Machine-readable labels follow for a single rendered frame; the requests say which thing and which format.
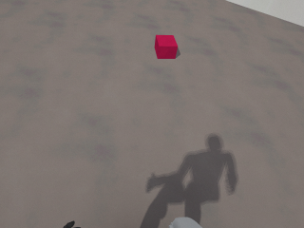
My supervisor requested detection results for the robot right thigh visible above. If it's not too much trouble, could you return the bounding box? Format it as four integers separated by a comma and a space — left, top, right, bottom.
168, 217, 202, 228

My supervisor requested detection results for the carton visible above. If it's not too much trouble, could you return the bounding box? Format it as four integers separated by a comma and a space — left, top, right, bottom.
154, 35, 178, 59

